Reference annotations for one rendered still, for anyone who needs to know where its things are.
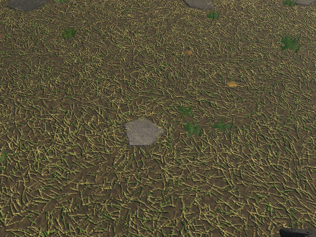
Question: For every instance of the robot right hand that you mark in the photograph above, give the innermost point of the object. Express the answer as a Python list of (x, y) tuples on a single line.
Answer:
[(297, 232)]

